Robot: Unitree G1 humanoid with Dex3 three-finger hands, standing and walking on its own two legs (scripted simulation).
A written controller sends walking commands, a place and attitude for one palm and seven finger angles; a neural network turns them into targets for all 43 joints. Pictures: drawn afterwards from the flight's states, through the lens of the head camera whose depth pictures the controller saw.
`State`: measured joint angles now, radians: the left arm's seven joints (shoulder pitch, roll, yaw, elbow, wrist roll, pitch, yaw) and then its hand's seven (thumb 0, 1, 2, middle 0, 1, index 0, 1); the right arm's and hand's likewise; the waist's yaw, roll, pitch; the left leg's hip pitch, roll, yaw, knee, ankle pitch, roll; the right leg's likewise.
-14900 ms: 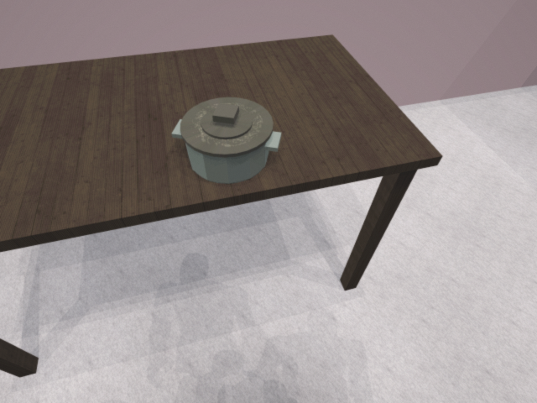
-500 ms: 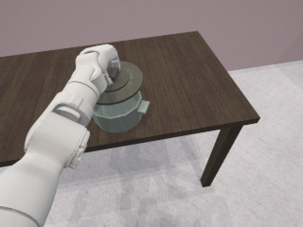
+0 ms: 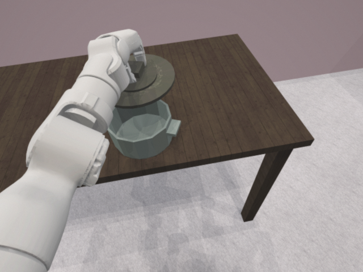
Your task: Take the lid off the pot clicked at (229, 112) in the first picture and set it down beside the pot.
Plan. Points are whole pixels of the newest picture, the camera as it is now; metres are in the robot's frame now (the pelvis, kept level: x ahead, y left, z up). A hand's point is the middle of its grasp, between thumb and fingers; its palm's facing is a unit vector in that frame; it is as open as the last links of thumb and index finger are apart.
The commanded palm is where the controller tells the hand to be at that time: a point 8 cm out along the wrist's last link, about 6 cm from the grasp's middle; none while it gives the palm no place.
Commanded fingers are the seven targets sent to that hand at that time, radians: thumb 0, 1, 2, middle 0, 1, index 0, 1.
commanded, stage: lift the lid straight up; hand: left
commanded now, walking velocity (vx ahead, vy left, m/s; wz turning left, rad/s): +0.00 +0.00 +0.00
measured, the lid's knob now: (132, 69) +0.53 +0.08 +0.19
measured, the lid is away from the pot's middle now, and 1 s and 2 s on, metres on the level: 0.02 0.07 0.19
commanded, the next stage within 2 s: move the lid sideways beside the pot in 0.38 s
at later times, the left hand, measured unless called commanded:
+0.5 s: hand (115, 68) +0.48 +0.11 +0.22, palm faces -0.32 -0.11 -0.94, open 7.9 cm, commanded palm +0.49 +0.11 +0.30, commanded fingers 0.00 0.72 0.95 -0.97 -1.14 -0.71 -1.04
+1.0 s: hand (83, 72) +0.48 +0.17 +0.22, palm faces -0.29 -0.09 -0.95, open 7.9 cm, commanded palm +0.47 +0.18 +0.30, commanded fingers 0.00 0.72 0.95 -0.97 -1.14 -0.71 -1.04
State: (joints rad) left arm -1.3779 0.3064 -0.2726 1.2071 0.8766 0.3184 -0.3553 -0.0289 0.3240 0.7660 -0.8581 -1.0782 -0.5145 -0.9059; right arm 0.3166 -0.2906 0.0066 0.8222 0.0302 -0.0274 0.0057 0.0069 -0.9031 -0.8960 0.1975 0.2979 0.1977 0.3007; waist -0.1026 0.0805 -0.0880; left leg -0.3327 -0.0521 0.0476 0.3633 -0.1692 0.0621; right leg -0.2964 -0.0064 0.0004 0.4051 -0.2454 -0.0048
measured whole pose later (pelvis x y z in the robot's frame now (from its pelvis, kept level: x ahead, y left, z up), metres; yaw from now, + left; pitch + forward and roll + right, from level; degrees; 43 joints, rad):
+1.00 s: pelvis +0.00 +0.00 +0.00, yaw +1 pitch +6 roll +0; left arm -1.28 0.48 -0.26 1.06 0.91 0.24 -0.47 -0.03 0.33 0.77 -0.86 -1.08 -0.51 -0.90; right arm 0.30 -0.30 0.00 0.76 0.04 0.02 -0.01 0.01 -0.90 -0.90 0.20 0.30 0.20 0.30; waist -0.08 0.06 -0.07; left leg -0.30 -0.05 0.04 0.38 -0.18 0.07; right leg -0.25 -0.01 -0.01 0.39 -0.24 0.00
